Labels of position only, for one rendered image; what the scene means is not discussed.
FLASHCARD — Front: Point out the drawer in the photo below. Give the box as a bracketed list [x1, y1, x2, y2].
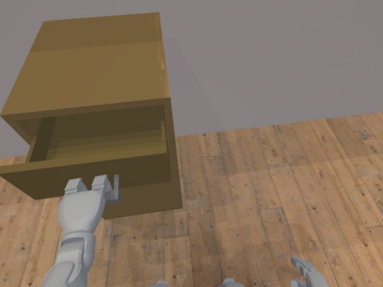
[0, 105, 171, 200]

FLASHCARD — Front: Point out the handle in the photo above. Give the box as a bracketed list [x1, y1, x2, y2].
[104, 174, 121, 205]

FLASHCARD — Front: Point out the cabinet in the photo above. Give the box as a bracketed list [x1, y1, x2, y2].
[0, 12, 183, 219]

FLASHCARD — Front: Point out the robot shin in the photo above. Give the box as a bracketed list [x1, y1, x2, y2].
[222, 278, 235, 284]
[156, 280, 168, 285]

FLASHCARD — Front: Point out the robot left hand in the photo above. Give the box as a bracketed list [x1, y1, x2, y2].
[58, 175, 113, 235]

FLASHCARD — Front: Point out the robot right hand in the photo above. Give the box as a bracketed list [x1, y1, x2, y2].
[290, 256, 329, 287]

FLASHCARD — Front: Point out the left robot forearm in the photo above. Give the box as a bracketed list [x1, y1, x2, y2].
[41, 231, 96, 287]

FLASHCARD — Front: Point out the robot left shin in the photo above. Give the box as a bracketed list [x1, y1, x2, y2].
[156, 280, 168, 285]

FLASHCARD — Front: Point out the robot right shin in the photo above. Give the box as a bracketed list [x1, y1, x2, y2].
[222, 278, 235, 284]

